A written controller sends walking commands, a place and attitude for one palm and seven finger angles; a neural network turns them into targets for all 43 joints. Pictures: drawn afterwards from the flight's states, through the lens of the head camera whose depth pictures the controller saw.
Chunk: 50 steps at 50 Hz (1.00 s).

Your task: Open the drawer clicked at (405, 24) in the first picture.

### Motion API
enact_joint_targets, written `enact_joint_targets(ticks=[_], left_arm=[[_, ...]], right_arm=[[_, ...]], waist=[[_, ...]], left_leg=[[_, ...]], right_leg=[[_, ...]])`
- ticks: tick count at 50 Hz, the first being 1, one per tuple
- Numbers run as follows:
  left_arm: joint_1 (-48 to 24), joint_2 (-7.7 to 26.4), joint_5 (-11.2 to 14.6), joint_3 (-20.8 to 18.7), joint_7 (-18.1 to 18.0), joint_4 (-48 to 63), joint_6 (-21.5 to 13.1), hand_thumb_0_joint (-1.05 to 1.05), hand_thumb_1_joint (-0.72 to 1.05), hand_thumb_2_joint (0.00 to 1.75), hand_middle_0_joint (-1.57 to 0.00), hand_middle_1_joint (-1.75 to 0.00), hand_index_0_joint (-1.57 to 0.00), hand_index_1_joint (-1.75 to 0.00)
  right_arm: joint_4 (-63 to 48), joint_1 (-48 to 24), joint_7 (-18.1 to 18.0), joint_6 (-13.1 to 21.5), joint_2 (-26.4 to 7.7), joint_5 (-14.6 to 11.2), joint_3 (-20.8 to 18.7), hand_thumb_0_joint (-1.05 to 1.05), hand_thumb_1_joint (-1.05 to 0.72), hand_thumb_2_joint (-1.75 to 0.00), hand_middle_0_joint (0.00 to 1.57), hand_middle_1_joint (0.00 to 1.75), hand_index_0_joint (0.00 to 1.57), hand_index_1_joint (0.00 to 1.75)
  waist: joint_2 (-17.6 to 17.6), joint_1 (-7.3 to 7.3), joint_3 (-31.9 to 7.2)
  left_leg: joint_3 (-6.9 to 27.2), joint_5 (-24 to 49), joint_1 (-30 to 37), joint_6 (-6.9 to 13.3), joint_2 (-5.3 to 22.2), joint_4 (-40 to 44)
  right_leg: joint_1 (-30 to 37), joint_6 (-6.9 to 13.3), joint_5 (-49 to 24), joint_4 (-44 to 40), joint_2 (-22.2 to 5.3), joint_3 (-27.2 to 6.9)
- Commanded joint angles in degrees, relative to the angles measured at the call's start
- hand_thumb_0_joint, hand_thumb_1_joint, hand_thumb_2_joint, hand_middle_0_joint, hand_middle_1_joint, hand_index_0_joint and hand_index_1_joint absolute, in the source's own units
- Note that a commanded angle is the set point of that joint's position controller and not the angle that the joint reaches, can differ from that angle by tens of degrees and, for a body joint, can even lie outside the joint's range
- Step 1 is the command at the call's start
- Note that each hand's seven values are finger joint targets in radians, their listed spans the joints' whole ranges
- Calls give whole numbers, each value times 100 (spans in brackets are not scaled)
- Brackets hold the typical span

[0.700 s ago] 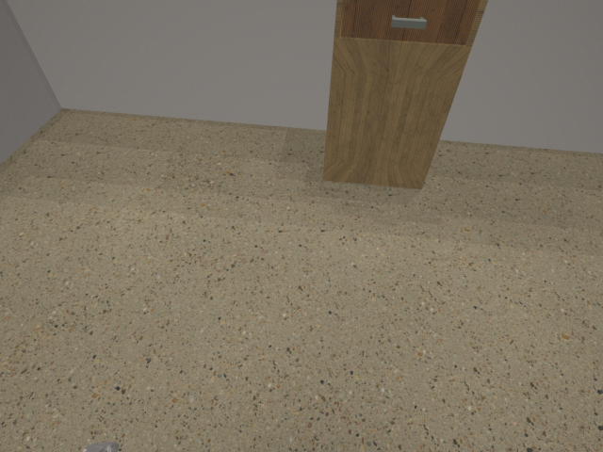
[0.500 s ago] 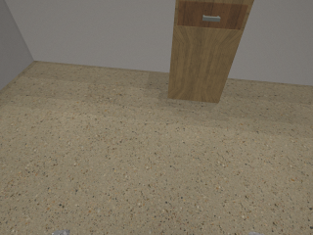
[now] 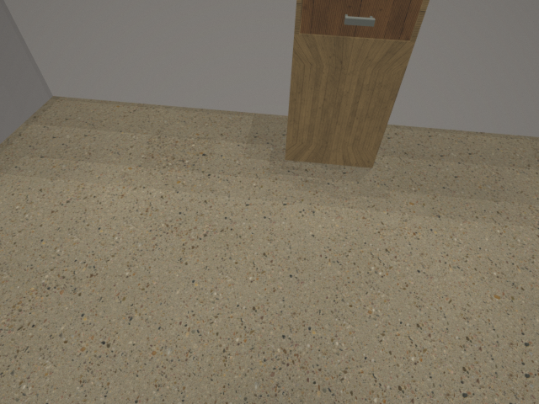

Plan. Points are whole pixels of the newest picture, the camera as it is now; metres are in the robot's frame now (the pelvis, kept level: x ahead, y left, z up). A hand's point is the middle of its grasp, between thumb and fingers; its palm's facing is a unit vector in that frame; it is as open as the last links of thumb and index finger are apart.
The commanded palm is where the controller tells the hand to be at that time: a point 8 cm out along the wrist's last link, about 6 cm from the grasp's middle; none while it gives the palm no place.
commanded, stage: stand and wait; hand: left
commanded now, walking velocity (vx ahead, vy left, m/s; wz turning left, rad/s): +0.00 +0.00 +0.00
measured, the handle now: (359, 19) +1.48 -0.27 +0.02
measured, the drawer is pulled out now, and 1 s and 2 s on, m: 0.00 0.00 0.00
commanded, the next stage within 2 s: look at it before walking up in 0.12 s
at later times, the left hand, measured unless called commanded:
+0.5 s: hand out of the picture +0.08 +0.25 -0.16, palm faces -0.03 -0.94 -0.33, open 7.4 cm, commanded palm none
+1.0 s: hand out of the picture +0.07 +0.24 -0.16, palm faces -0.04 -0.94 -0.33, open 7.4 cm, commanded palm none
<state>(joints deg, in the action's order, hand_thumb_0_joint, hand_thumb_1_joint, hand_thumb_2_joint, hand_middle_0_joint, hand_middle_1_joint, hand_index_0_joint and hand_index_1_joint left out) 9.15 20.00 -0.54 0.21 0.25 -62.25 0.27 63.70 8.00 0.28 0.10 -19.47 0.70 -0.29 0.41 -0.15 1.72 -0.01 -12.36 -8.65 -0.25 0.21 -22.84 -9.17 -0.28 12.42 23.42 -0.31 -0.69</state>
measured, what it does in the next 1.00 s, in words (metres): stands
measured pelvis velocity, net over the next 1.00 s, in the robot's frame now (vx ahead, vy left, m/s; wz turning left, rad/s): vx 0.00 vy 0.00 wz -0.05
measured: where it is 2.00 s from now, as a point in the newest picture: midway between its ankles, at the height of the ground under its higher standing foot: (289, 403)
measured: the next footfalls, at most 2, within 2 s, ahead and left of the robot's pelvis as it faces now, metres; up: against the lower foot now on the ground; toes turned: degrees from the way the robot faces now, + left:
left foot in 1.62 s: +0.31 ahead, +0.07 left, +0.00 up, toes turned -17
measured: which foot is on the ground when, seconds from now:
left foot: down 0.00-1.00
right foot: down 0.00-1.00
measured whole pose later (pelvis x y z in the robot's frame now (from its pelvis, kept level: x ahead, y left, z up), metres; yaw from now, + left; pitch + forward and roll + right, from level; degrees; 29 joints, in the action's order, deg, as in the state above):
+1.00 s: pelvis +0.00 +0.00 +0.00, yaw -3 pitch -1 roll +0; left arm 9.6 18.8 -0.8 -0.5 -0.2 -60.5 1.6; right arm 61.5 5.9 -0.5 -0.4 -17.9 0.8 -0.6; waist 0.4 -1.2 1.9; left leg -2.4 -13.7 -9.2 -0.7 1.3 -24.2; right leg -11.1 -0.1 13.0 25.3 0.8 -3.0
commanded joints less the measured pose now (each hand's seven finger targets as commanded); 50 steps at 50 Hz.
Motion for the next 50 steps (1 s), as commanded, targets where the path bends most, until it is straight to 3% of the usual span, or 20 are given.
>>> enact_joint_targets(ticks=[1, 11, 32, 43, 47, 48, 50], left_arm=[[-315, 1143, 1, -202, -92, 385, -166, 0, 90, 90, -20, -30, -20, -30], [-333, 1137, -14, -202, -89, 370, -158, 0, 90, 90, -20, -30, -20, -30], [-326, 1133, -11, -207, -87, 360, -185, 0, 90, 90, -20, -30, -20, -30], [-336, 1166, -14, -209, -86, 355, -170, 0, 90, 90, -20, -30, -20, -30], [34, 517, -19, -157, -115, 446, 60, 0, 90, 90, -20, -30, -20, -30], [117, 504, -22, -178, -100, 491, 96, 0, 90, 90, -20, -30, -20, -30], [244, 486, -58, -230, -27, 647, 151, 0, 90, 90, -20, -30, -20, -30]], right_arm=[[-392, -399, -89, 176, -1179, -18, -197, 0, -90, -90, 20, 30, 20, 30], [-345, -384, -79, 177, -1174, -22, -190, 0, -90, -90, 20, 30, 20, 30], [-371, -431, -90, 189, -1186, -27, -189, 0, -90, -90, 20, 30, 20, 30], [-362, -480, -106, 176, -1216, -26, -186, 0, -90, -90, 20, 30, 20, 30], [-423, -21, -158, 34, -508, -8, -137, 0, -90, -90, 20, 30, 20, 30], [-474, 44, -167, 1, -542, 1, -155, 0, -90, -90, 20, 30, 20, 30], [-627, 121, -151, -38, -677, 30, -227, 0, -90, -90, 20, 30, 20, 30]], waist=[[-39, 17, -298], [-37, 6, -194], [-27, 16, -433], [-55, 12, -308], [6, 57, -298], [-33, 55, -340], [-175, 38, -269]], left_leg=[[513, 528, 40, 191, 637, 409], [541, 389, -44, 193, 651, 499], [507, 928, 233, 176, 677, 430], [446, 945, 298, 154, 694, 448], [78, 1053, 318, 44, 764, -3], [51, 684, 318, 52, 804, -37], [231, -804, 219, 169, 969, 146]], right_leg=[[-58, 213, -408, -450, -647, -573], [-112, 189, -229, -492, -628, -563], [60, 193, -857, -471, -661, -529], [-8, 197, -970, -497, -636, -570], [-392, 134, -1479, -15, -564, -686], [-481, 133, -1150, 63, -489, -716], [-852, 160, 353, 237, -252, -722]])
